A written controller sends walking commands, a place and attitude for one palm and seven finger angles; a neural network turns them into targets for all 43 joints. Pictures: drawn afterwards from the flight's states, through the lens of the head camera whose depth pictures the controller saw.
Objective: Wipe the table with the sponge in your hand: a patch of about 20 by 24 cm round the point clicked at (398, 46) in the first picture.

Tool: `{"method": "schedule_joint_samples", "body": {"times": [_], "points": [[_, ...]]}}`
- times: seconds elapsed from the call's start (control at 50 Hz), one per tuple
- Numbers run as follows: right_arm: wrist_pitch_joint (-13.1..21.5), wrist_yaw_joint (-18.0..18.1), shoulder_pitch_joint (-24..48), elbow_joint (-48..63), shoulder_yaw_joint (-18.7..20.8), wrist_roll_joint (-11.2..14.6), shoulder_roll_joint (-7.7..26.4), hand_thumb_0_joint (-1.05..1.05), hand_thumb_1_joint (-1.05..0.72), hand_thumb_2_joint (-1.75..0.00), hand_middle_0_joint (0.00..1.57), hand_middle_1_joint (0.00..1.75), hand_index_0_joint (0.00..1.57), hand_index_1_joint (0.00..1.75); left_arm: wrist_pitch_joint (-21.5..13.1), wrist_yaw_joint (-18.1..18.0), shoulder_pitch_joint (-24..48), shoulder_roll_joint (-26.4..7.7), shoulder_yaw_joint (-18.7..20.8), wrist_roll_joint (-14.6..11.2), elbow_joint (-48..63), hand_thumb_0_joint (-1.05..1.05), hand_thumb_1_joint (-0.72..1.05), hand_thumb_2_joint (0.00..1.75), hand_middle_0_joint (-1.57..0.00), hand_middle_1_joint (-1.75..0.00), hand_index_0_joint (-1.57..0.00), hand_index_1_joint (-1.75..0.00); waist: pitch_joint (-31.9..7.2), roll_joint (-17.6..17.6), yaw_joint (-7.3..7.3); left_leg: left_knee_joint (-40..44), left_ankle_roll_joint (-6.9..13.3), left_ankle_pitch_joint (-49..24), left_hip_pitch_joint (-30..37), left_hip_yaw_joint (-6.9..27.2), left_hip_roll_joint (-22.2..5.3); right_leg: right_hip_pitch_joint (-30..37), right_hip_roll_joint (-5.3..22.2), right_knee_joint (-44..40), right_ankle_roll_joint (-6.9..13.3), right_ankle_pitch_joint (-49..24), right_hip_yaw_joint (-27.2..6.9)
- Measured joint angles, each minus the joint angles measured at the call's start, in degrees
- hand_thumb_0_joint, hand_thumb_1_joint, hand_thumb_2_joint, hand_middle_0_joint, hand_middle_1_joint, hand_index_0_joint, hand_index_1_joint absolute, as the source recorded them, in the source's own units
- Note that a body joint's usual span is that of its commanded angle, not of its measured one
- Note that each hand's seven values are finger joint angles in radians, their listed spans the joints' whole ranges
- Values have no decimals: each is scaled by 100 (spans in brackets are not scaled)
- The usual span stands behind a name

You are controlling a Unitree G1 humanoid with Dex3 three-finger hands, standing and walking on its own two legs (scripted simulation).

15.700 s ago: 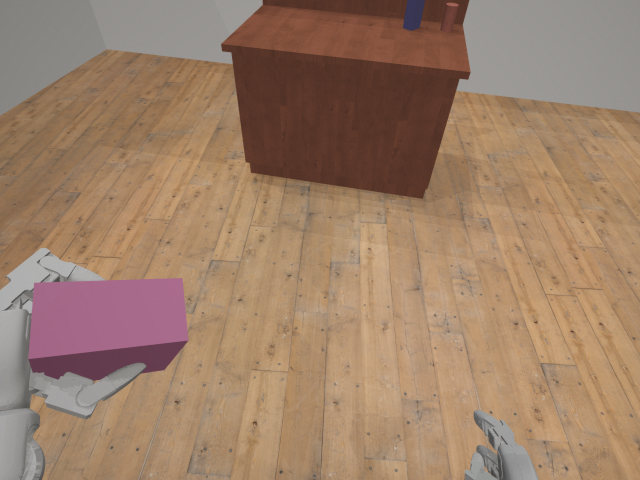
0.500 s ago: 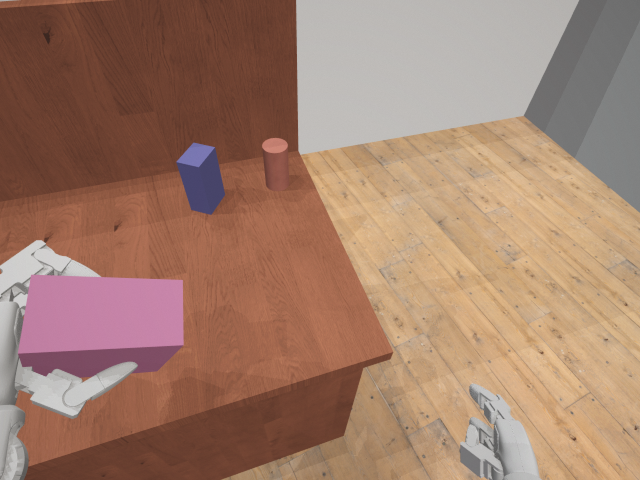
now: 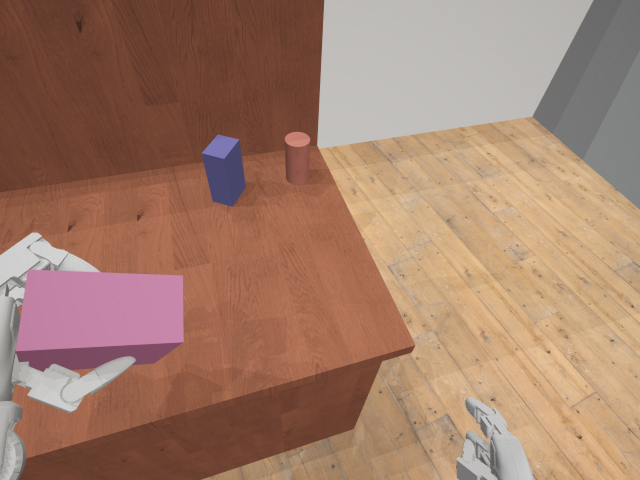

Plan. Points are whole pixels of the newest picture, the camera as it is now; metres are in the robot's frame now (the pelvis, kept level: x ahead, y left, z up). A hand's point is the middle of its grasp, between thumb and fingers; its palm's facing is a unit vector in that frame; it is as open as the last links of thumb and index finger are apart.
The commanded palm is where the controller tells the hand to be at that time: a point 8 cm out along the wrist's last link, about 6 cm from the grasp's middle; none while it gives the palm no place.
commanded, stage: come to a stop and stand still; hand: left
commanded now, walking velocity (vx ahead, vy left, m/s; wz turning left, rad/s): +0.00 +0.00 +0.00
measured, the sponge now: (124, 324) +0.23 +0.21 +0.14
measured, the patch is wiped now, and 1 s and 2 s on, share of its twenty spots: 0.00 0.00 0.00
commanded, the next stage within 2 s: look again from close up in 0.02 s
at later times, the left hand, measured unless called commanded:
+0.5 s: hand (86, 311) +0.24 +0.25 +0.14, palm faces +0.25 -0.84 -0.48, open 10.4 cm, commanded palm +0.17 +0.28 +0.17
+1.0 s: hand (154, 284) +0.26 +0.18 +0.16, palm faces +0.14 -0.88 -0.44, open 10.4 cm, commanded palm +0.20 +0.24 +0.17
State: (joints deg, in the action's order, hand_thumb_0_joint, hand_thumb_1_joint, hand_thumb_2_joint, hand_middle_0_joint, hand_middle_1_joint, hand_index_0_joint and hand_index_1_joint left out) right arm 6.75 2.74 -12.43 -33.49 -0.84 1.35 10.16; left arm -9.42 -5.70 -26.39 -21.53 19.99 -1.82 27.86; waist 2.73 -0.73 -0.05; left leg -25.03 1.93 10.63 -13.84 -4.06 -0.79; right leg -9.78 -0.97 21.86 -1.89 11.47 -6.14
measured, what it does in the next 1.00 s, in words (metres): stands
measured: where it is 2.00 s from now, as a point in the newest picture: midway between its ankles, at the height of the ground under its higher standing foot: outside the picture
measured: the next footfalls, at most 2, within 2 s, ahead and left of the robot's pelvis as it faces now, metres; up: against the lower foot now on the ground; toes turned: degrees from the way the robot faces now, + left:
none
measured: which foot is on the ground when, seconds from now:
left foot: down 0.00-1.00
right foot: down 0.00-1.00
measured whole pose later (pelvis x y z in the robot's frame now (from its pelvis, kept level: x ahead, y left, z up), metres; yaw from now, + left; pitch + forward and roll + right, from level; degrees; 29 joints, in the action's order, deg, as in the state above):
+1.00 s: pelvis +0.00 -0.02 -0.01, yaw -8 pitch +0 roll -1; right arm 6.1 0.8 -13.5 -29.7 0.1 0.6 10.6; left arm -10.8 -2.3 -26.0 -25.9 23.6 -4.3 32.0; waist 4.0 -3.0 -1.2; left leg -32.7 0.2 16.0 -16.9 -7.6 -4.6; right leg -16.6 -2.9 30.2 2.5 14.1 2.4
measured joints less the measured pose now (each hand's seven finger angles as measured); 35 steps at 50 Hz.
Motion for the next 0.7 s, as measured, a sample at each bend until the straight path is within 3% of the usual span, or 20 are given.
{"method": "schedule_joint_samples", "body": {"times": [0.08, 0.12, 0.14, 0.18, 0.24, 0.32, 0.4, 0.5, 0.6, 0.7], "points": [[20, 10, -3, -33, 29, 6, 25, 1, -90, -90, 20, 30, 20, 30, -14, -9, -9, 15, -1, 3, -25, -2, -52, 102, -69, -136, -71, -135, 15, 32, -13, 1, -7, -8, -5, 0, -5, -12, -5, 9, 2, -5, 0], [215, -8, -101, -53, 117, -125, 41, 1, -90, -90, 20, 30, 20, 30, -176, 285, 799, -511, 188, 362, -333, -2, -52, 102, -69, -136, -71, -135, 104, 29, 225, -219, -28, 32, -234, 66, -59, -178, -62, 147, 25, 19, 69], [248, -66, -41, -149, 126, -146, 56, 1, -90, -90, 20, 30, 20, 30, -320, 344, 1305, -768, 353, 360, -631, -2, -52, 102, -69, -136, -71, -135, 194, 3, 312, -294, -45, 37, -306, 85, -68, -267, -76, 259, 50, 44, 88], [219, -228, 121, -241, 109, -109, 106, 1, -90, -90, 20, 30, 20, 30, -415, 320, 1850, -935, 718, 179, -1023, -2, -52, 102, -69, -136, -71, -135, 310, -11, 345, -323, -56, 23, -341, 32, -86, -368, -93, 375, 54, 56, 32], [247, -432, 179, -119, 147, 0, 166, 1, -90, -90, 20, 30, 20, 30, -403, 222, 1474, -618, 931, -88, -846, -2, -52, 102, -69, -136, -71, -135, 295, 44, 215, -238, -20, 31, -250, -166, -84, -395, -84, 397, 1, 46, -165], [336, -424, 62, 50, 157, 30, 205, 1, -90, -90, 20, 30, 20, 30, -480, 351, 433, -108, 311, -60, -329, -2, -52, 102, -69, -136, -71, -135, 217, 62, 66, -165, 27, 91, -120, -314, -46, -334, -42, 386, -55, 101, -310], [335, -262, -1, 66, 112, -13, 150, 1, -90, -90, 20, 30, 20, 30, -542, 486, 62, -100, -57, 35, -309, -2, -52, 102, -69, -136, -71, -135, 279, -72, 23, -183, 42, 127, -113, -284, -18, -307, -15, 400, -58, 153, -277], [343, -178, 16, 34, 46, -49, 68, 1, -90, -90, 20, 30, 20, 30, -487, 388, 252, -358, 258, 14, -185, -2, -52, 102, -69, -136, -71, -135, 454, -221, 77, -280, 39, 175, -135, -173, -7, -252, -4, 421, -46, 202, -163], [381, -247, 102, 28, 22, -55, 1, 1, -90, -90, 20, 30, 20, 30, -541, 269, 416, -339, 529, -58, 116, -2, -52, 102, -69, -136, -71, -135, 413, -289, 208, -320, 41, 238, -106, -222, -7, -283, 0, 529, -32, 247, -174], [327, -370, 263, 257, 4, -90, -107, 1, -90, -90, 20, 30, 20, 30, -427, 310, 667, -128, 457, -69, -63, -2, -52, 102, -69, -136, -71, -135, 383, -311, 459, -435, 26, 364, -12, -586, -106, -687, 142, 1373, 78, 502, 502]]}}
